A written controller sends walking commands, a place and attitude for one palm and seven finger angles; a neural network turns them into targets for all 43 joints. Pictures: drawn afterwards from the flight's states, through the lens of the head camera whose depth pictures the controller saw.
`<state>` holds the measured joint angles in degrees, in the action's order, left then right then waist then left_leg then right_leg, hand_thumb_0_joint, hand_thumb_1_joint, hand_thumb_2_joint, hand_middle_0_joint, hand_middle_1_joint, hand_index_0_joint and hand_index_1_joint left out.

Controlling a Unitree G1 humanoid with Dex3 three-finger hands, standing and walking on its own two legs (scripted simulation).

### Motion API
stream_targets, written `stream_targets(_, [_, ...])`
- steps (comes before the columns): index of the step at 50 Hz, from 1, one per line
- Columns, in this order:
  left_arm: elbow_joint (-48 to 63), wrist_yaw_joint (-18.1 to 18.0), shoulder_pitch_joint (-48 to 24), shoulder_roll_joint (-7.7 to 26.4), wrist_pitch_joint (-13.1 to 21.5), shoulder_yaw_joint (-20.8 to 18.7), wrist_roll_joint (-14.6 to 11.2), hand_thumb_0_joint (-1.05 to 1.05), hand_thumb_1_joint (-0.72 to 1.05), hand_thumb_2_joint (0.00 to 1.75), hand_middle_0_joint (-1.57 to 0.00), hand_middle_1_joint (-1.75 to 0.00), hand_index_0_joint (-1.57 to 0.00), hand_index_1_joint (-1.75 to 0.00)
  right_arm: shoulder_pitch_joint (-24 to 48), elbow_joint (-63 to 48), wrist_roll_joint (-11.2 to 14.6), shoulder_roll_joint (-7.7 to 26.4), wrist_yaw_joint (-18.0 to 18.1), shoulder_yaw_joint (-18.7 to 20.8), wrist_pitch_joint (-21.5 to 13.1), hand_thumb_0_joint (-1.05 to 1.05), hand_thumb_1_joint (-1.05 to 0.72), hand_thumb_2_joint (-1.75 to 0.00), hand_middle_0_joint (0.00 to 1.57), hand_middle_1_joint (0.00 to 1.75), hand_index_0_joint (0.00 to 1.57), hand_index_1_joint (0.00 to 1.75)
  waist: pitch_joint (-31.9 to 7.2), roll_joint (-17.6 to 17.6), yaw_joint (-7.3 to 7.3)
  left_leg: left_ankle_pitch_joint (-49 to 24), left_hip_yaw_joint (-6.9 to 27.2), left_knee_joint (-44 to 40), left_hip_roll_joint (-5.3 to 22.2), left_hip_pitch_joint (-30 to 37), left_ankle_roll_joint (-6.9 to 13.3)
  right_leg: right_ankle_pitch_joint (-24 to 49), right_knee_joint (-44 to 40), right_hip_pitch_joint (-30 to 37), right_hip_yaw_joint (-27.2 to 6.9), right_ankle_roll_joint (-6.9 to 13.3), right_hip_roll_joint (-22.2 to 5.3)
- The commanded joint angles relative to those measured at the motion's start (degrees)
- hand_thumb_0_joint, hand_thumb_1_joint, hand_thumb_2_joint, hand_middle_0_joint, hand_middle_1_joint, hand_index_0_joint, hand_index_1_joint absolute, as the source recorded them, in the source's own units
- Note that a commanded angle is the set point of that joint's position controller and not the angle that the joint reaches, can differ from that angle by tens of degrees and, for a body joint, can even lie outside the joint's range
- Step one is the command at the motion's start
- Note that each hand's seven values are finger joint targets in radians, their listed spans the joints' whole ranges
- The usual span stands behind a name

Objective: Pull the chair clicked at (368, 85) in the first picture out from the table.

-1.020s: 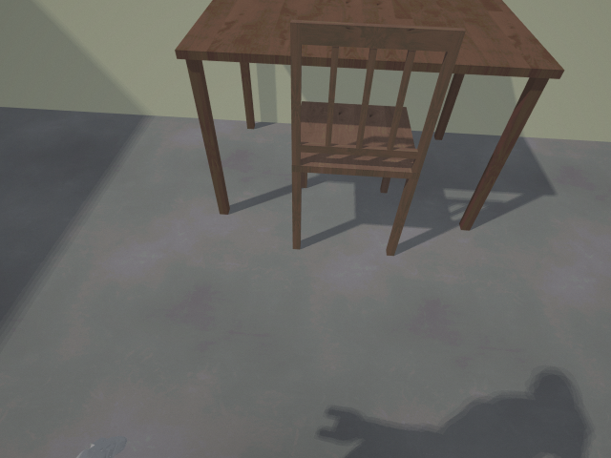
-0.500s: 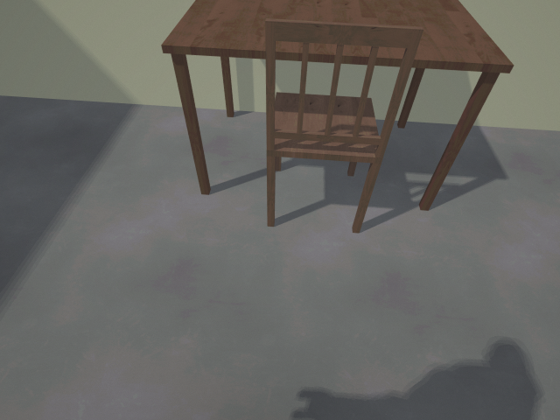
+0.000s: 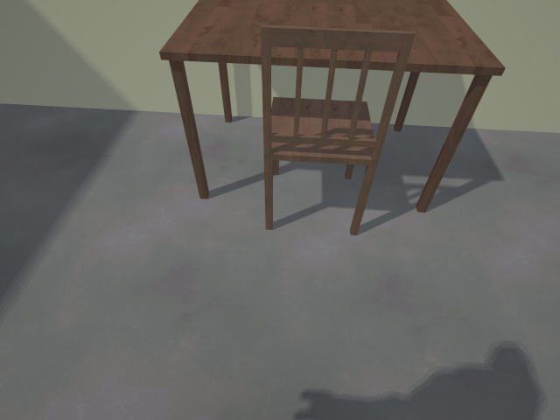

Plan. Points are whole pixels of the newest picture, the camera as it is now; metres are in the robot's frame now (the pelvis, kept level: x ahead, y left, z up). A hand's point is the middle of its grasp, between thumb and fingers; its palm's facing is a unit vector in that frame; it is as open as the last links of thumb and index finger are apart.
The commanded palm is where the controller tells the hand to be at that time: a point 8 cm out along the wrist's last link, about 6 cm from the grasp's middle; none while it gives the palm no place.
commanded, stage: look at it before walking up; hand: left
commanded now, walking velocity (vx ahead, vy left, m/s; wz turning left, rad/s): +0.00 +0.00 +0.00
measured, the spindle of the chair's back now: (328, 97) +1.08 -0.10 -0.08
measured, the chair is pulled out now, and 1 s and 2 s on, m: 0.00 0.00 0.00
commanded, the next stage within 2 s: walk to a spot facing it in 0.42 s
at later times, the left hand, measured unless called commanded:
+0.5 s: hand out of the picture +0.07 +0.24 -0.16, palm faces -0.03 -0.95 -0.32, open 7.4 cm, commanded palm none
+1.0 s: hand out of the picture +0.07 +0.17 -0.18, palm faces -0.13 -0.96 -0.25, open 7.4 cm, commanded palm none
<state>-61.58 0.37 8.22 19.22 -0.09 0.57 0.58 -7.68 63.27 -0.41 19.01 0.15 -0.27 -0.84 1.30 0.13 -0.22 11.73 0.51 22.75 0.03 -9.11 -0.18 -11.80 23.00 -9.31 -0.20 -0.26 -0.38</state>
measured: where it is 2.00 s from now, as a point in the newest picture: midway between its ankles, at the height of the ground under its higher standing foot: outside the picture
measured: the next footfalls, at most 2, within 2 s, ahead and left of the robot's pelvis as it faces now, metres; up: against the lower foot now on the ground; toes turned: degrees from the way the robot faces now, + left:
left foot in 1.44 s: +0.30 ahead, +0.07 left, +0.00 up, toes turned -22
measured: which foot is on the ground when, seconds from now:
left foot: down 0.00-0.94, up 0.96-1.00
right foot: down 0.00-1.00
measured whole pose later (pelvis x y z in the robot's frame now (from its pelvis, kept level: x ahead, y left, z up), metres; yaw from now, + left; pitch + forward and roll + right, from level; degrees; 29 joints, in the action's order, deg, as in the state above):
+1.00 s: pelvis +0.01 -0.03 -0.02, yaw -11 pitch -1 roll +0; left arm -54.8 1.4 18.1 12.2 -0.9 -2.0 1.4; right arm -12.9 57.9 -0.9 14.2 0.1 2.4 2.5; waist 1.6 2.2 1.8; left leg 29.5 -4.2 54.7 4.8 -20.5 -1.7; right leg -20.9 38.6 -16.2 0.9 3.6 3.0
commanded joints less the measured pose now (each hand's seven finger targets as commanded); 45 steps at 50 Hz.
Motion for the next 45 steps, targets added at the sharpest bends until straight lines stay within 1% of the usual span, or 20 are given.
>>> stream_targets(1, [3.54,-0.98,-2.18,11.60,1.38,-2.56,0.12,0.00,0.90,0.90,-0.20,-0.30,-0.20,-0.30,2.34,-3.61,-0.08,11.45,0.52,2.20,-1.24,0.00,-0.90,-0.90,0.20,0.30,0.20,0.30,-2.45,-0.47,0.39,-4.74,5.84,-4.71,6.25,-0.40,1.94,2.24,-4.28,0.07,-6.00,1.85,-6.17])
stream_targets(7, [3.34,-0.95,-1.76,11.55,1.42,-2.51,0.09,0.00,0.90,0.90,-0.20,-0.30,-0.20,-0.30,2.44,-3.41,-0.07,11.38,0.51,2.14,-1.13,0.00,-0.90,-0.90,0.20,0.30,0.20,0.30,-2.49,-0.13,0.39,-4.24,5.66,-4.71,6.24,-0.01,1.79,1.81,-4.86,-0.19,-6.27,1.90,-6.26])
stream_targets(10, [3.28,-0.96,-1.73,11.67,1.50,-2.53,0.12,0.00,0.90,0.90,-0.20,-0.30,-0.20,-0.30,2.32,-3.38,-0.03,11.20,0.49,2.17,-1.06,0.00,-0.90,-0.90,0.20,0.30,0.20,0.30,-2.22,-1.33,0.33,-4.56,5.52,-4.42,6.13,0.09,1.71,2.02,-5.11,-0.40,-6.45,1.93,-6.40])
stream_targets(11, [3.27,-0.94,-1.59,11.49,1.51,-2.52,0.10,0.00,0.90,0.90,-0.20,-0.30,-0.20,-0.30,2.45,-3.38,-0.06,11.28,0.50,2.17,-1.08,0.00,-0.90,-0.90,0.20,0.30,0.20,0.30,-2.27,-0.76,0.32,-4.58,5.42,-4.47,6.18,0.31,1.70,2.02,-5.16,-0.60,-6.59,1.97,-6.40])
stream_targets(17, [2.98,-1.00,-1.39,11.52,1.59,-2.51,0.04,0.00,0.90,0.90,-0.20,-0.30,-0.20,-0.30,2.40,-3.25,-0.01,11.35,0.57,2.08,-1.19,0.00,-0.90,-0.90,0.20,0.30,0.20,0.30,-3.49,-0.25,0.40,-7.08,5.41,-4.39,6.46,1.00,1.66,5.61,-4.51,0.97,-6.02,1.95,-6.45])
stream_targets(19, [3.01,-1.04,-1.12,11.56,1.69,-2.57,0.07,0.00,0.90,0.90,-0.20,-0.30,-0.20,-0.30,2.27,-3.23,0.09,11.26,0.61,2.18,-1.20,0.00,-0.90,-0.90,0.20,0.30,0.20,0.30,-3.84,-0.77,0.43,-7.85,5.38,-4.16,6.53,1.28,1.66,6.60,-4.47,1.26,-6.06,2.02,-6.49])
stream_targets(23, [2.90,-1.02,-1.49,11.56,1.62,-2.52,0.04,0.00,0.90,0.90,-0.20,-0.30,-0.20,-0.30,2.60,-3.09,0.00,11.36,0.62,2.06,-1.12,0.00,-0.90,-0.90,0.20,0.30,0.20,0.30,-2.54,-0.02,0.42,-7.15,5.35,-4.60,6.47,0.89,1.53,6.01,-4.87,0.86,-6.18,1.97,-6.39])
stream_targets(26, [2.86,-1.01,-1.28,11.56,1.60,-2.48,0.05,0.00,0.90,0.90,-0.20,-0.30,-0.20,-0.30,2.66,-3.10,0.01,11.36,0.64,2.02,-1.15,0.00,-0.90,-0.90,0.20,0.30,0.20,0.30,-2.97,-0.21,0.47,-7.71,5.43,-4.67,6.59,1.34,1.60,6.33,-4.80,1.09,-5.88,1.90,-6.44])
stream_targets(28, [3.32,-0.89,-1.76,11.67,1.34,-2.67,0.09,0.00,0.90,0.90,-0.20,-0.30,-0.20,-0.30,2.34,-3.26,-0.07,11.62,0.84,2.28,-1.19,0.00,-0.90,-0.90,0.20,0.30,0.20,0.30,-2.48,0.12,0.34,-7.81,4.52,-4.09,6.98,2.19,1.53,7.95,-4.31,-0.10,-6.75,2.11,-5.96])
stream_targets(29, [3.48,-0.91,-1.08,10.31,0.90,-2.68,0.14,0.00,0.90,0.90,-0.20,-0.30,-0.20,-0.30,1.46,-3.41,-0.07,9.95,0.96,2.22,-0.94,0.00,-0.90,-0.90,0.20,0.30,0.20,0.30,-2.30,-0.11,0.24,-7.63,3.58,-2.95,7.09,2.10,1.25,9.09,-3.49,-0.98,-7.21,2.11,-5.87])
stream_targets(31, [3.55,-1.11,1.38,5.96,-0.38,-2.03,0.09,0.00,0.90,0.90,-0.20,-0.30,-0.20,-0.30,-1.19,-3.49,-0.19,5.13,1.19,1.55,-0.10,0.00,-0.90,-0.90,0.20,0.30,0.20,0.30,-2.24,-0.84,0.05,-7.43,1.44,-0.77,7.20,1.89,0.45,11.59,-1.35,-2.66,-7.87,1.58,-5.87])
stream_targets(35, [6.24,-0.86,2.52,6.09,-1.59,-3.01,0.38,0.00,0.90,0.90,-0.20,-0.30,-0.20,-0.30,-2.32,-6.19,-0.23,6.01,1.66,2.85,0.84,0.00,-0.90,-0.90,0.20,0.30,0.20,0.30,-2.18,-0.41,-0.13,-5.88,0.31,1.50,8.82,1.60,0.86,12.51,3.51,-6.81,-8.74,1.73,-4.25])
stream_targets(37, [7.67,-0.58,2.89,5.69,-1.92,-3.45,0.52,0.00,0.90,0.90,-0.20,-0.30,-0.20,-0.30,-1.99,-7.83,-0.30,6.46,1.74,3.60,1.09,0.00,-0.90,-0.90,0.20,0.30,0.20,0.30,-2.21,1.22,-0.04,-4.18,0.82,1.70,10.22,0.98,1.58,11.01,6.55,-8.97,-8.56,1.52,-2.79])
stream_targets(39, [8.92,-0.33,3.53,4.94,-2.05,-3.72,0.53,0.00,0.90,0.90,-0.20,-0.30,-0.20,-0.30,-1.75,-9.18,-0.28,7.10,1.77,4.27,1.16,0.00,-0.90,-0.90,0.20,0.30,0.20,0.30,-2.56,3.33,0.18,-3.81,1.89,1.26,12.27,0.82,2.68,8.98,10.76,-10.86,-7.11,1.05,-1.03])
stream_targets(40, [9.22,-0.05,4.51,4.23,-2.12,-3.84,0.60,0.00,0.90,0.90,-0.20,-0.30,-0.20,-0.30,-2.17,-9.45,-0.39,7.36,1.68,4.45,1.07,0.00,-0.90,-0.90,0.20,0.30,0.20,0.30,-3.71,5.33,0.33,0.18,3.23,-0.37,14.59,0.62,4.02,2.48,14.30,-10.58,-5.24,0.75,0.31])
stream_targets(41, [9.40,0.36,5.69,3.07,-2.17,-3.94,0.60,0.00,0.90,0.90,-0.20,-0.30,-0.20,-0.30,-1.39,-9.88,-0.40,8.02,1.49,4.75,0.88,0.00,-0.90,-0.90,0.20,0.30,0.20,0.30,-3.61,8.99,1.02,4.91,5.27,-2.56,17.35,-0.37,5.88,-7.56,18.47,-10.94,-2.84,0.37,1.73])
stream_targets(42, [9.74,0.78,6.21,2.10,-2.24,-4.19,0.74,0.00,0.90,0.90,-0.20,-0.30,-0.20,-0.30,-0.89,-10.41,-0.49,8.16,1.23,5.01,0.72,0.00,-0.90,-0.90,0.20,0.30,0.20,0.30,-3.47,10.79,1.19,10.44,6.45,-4.80,19.65,-1.86,7.55,-14.13,22.31,-10.61,-0.08,-0.17,1.85])
stream_targets(43, [10.23,1.13,6.42,1.75,-2.25,-4.42,0.80,0.00,0.90,0.90,-0.20,-0.30,-0.20,-0.30,0.10,-10.95,-0.54,8.24,1.01,5.26,0.61,0.00,-0.90,-0.90,0.20,0.30,0.20,0.30,-2.33,11.58,1.66,14.70,6.40,-5.48,20.52,-4.06,8.24,-15.86,23.10,-9.85,0.49,-0.29,0.64])
stream_targets(44, [10.42,1.41,7.95,1.71,-2.13,-4.75,0.90,0.00,0.90,0.90,-0.20,-0.30,-0.20,-0.30,1.27,-11.69,-0.58,8.29,0.82,5.40,0.60,0.00,-0.90,-0.90,0.20,0.30,0.20,0.30,-2.01,10.37,2.81,18.54,5.09,-3.78,20.33,-6.71,7.64,-15.75,21.33,-7.37,0.49,0.00,-0.15])
stream_targets(45, [9.59,1.62,10.98,1.20,-1.77,-5.01,1.10,0.00,0.90,0.90,-0.20,-0.30,-0.20,-0.30,2.42,-11.90,-0.73,7.67,0.66,5.39,0.72,0.00,-0.90,-0.90,0.20,0.30,0.20,0.30,-0.33,7.15,4.82,21.78,2.13,1.65,18.25,-12.11,5.80,-13.06,16.27,-1.76,1.08,0.53,0.50])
